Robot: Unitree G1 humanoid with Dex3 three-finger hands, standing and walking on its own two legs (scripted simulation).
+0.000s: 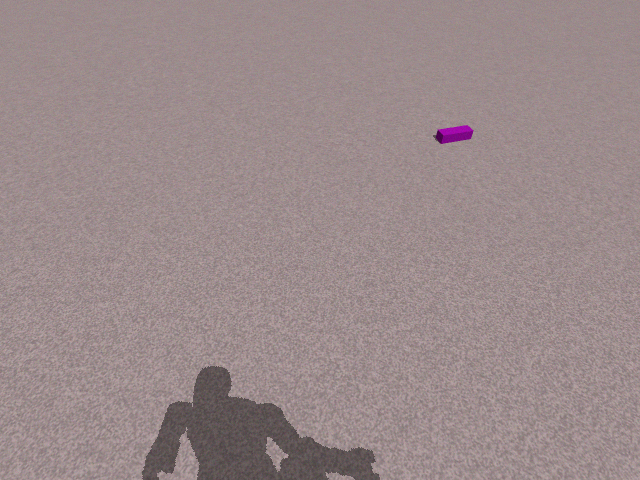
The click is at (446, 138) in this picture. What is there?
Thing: lying carton
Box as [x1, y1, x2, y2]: [436, 125, 472, 143]
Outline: 472,130 467,125 439,129 437,131 436,138 441,143 470,138
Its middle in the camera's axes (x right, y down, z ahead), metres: +0.79 -0.67 +2.32
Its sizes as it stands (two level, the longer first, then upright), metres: 0.201 0.068 0.056
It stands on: the floor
